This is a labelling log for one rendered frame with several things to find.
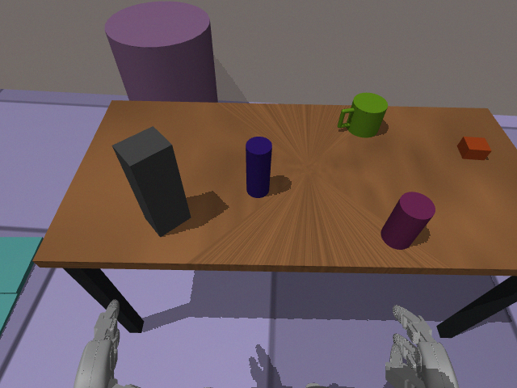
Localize coffee table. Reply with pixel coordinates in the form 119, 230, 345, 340
33, 100, 517, 338

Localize right robot hand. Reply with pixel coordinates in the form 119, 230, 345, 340
385, 305, 459, 388

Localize left robot hand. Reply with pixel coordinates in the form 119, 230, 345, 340
74, 299, 140, 388

